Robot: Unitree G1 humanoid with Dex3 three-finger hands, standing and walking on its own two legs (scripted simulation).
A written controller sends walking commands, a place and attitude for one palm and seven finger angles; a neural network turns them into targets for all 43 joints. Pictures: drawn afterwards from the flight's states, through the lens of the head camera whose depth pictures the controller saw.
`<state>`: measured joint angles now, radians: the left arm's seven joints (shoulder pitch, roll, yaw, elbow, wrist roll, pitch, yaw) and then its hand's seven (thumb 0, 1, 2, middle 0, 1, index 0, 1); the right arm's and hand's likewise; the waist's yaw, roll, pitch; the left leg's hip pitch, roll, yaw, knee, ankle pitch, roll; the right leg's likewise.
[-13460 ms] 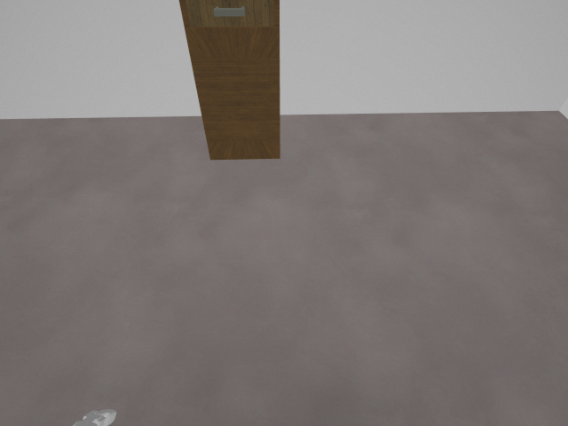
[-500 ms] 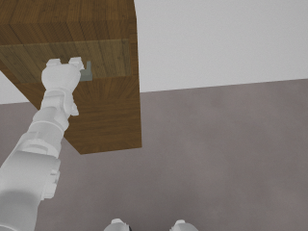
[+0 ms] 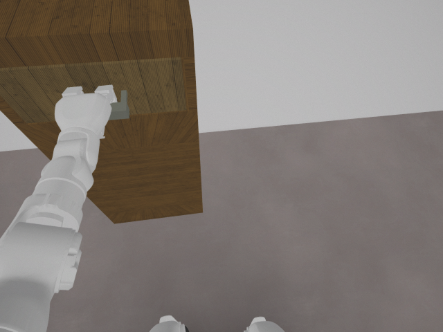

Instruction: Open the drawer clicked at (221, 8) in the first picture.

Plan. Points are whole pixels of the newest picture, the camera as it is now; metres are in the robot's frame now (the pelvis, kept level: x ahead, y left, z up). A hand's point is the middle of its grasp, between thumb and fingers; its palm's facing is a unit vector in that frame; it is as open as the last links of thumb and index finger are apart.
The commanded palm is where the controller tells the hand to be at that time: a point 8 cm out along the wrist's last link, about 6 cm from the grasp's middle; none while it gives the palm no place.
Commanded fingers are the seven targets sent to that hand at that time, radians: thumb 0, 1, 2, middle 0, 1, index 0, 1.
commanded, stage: pull the drawer open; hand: left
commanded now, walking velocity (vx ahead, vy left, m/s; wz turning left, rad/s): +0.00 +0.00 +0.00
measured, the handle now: (96, 104) +0.55 +0.21 +0.04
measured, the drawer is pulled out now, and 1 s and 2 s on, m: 0.00 0.04 0.27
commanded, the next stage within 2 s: none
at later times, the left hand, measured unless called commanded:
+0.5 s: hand (96, 135) +0.49 +0.21 +0.02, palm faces -0.07 -0.03 -1.00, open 5.6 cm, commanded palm +0.48 +0.20 +0.08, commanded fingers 0.00 0.90 0.90 -0.40 -1.35 -0.40 -1.35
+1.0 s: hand (95, 148) +0.46 +0.21 +0.02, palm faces -0.04 -0.06 -1.00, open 5.5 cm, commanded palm +0.41 +0.21 +0.08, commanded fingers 0.00 0.90 0.90 -0.40 -1.35 -0.40 -1.35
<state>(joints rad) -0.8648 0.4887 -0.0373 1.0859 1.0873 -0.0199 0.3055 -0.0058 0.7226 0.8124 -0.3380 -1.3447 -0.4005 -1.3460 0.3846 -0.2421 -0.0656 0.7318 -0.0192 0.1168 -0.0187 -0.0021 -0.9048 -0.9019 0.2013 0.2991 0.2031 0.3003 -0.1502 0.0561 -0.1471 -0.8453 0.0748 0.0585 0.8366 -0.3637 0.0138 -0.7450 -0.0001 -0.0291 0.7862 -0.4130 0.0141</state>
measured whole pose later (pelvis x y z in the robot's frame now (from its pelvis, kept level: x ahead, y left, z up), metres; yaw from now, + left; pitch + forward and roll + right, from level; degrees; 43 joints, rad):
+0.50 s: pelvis +0.01 +0.00 +0.00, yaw +1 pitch +20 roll -2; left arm -0.83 0.45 -0.06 1.08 1.09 -0.01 0.32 0.00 0.71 0.82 -0.35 -1.35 -0.40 -1.35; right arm 0.33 -0.24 -0.07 0.73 -0.02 0.12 -0.01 0.00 -0.90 -0.90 0.20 0.30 0.20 0.30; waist -0.13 0.05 -0.15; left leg -0.80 0.06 0.05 0.82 -0.36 0.01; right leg -0.70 -0.01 -0.04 0.77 -0.42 0.01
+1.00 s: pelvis +0.01 +0.00 +0.01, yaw -1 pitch +18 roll -1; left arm -0.61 0.42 -0.03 0.87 1.06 -0.01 0.33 0.01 0.74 0.80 -0.29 -1.35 -0.39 -1.35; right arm 0.36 -0.24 -0.09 0.73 -0.01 0.14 0.00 0.00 -0.91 -0.90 0.20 0.30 0.20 0.30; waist -0.10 0.06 -0.16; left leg -0.72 0.07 0.08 0.77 -0.36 0.01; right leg -0.64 0.00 0.00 0.73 -0.41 0.01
